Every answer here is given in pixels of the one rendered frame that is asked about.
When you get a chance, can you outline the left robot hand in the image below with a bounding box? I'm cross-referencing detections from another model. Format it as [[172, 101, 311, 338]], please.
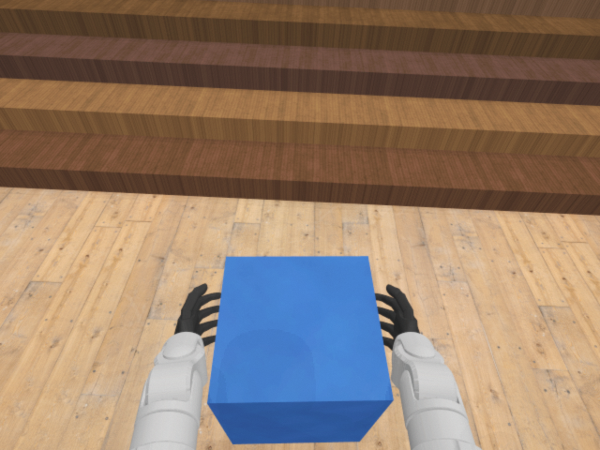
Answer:
[[174, 283, 221, 347]]

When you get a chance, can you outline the right robot hand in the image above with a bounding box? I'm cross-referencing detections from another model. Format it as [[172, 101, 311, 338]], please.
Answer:
[[375, 284, 420, 351]]

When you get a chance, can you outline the right robot forearm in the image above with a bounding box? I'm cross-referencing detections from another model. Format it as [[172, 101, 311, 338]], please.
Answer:
[[391, 332, 482, 450]]

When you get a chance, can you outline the carton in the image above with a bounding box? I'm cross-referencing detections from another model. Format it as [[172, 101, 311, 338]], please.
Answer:
[[207, 256, 394, 444]]

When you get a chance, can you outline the left robot forearm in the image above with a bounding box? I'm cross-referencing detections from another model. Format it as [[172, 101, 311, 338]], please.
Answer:
[[129, 332, 208, 450]]

